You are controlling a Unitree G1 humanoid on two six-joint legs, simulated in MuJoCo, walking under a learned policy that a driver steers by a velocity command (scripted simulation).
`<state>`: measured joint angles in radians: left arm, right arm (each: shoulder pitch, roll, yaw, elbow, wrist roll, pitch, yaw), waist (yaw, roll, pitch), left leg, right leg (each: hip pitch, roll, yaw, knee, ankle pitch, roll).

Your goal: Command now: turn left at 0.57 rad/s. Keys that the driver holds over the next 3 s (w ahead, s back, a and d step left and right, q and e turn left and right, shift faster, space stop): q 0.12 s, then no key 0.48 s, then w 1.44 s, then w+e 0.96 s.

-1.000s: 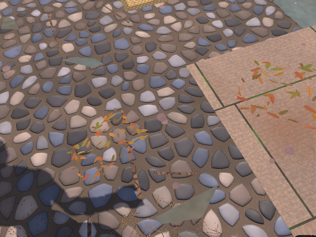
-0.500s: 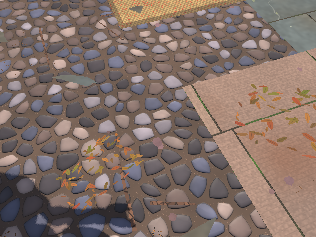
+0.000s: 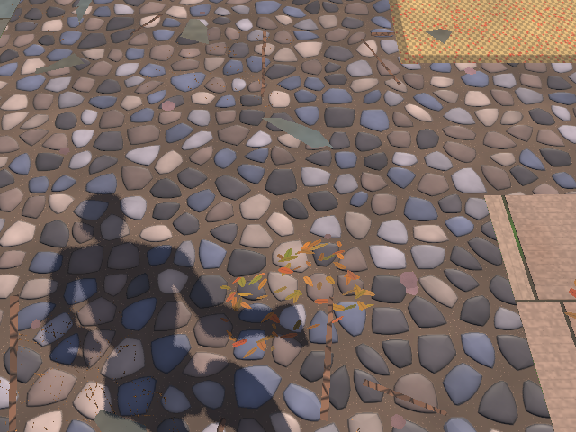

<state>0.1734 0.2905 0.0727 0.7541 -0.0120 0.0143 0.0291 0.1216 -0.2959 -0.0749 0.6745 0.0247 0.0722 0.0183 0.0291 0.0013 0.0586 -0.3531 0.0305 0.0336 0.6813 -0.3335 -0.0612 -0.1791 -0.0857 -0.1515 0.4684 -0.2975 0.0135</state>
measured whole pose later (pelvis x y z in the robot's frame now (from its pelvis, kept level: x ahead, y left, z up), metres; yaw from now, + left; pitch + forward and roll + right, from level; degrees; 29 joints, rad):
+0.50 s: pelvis +0.02 +0.02 +0.00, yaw +10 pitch +0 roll +0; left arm 0.18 0.27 0.05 0.77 0.01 0.00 0.02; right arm 0.13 -0.27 -0.03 0.73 -0.01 0.01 0.00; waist 0.00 0.02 0.03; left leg -0.26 -0.07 -0.08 0.53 -0.27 0.02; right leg -0.25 -0.02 0.02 0.51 -0.27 0.02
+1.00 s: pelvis +0.11 +0.04 +0.01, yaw +11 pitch +1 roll -1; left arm 0.21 0.30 0.05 0.76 -0.03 -0.07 -0.01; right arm 0.42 -0.25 -0.05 0.87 0.00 -0.08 0.02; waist -0.05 -0.03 0.00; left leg -0.09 -0.03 0.00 0.36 -0.29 0.05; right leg -0.50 -0.04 0.00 1.04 -0.32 -0.04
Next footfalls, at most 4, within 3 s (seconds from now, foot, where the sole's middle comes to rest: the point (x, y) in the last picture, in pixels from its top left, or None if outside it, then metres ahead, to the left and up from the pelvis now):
0.04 left None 0.04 0.13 -0.78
0.46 right None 0.08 -0.11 -0.78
1.28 right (327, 428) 0.46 -0.04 -0.78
1.82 left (212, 324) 0.71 0.25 -0.78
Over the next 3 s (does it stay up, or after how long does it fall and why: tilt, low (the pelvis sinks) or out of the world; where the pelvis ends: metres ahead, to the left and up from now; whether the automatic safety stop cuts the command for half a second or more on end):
stays up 1.23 0.15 0.00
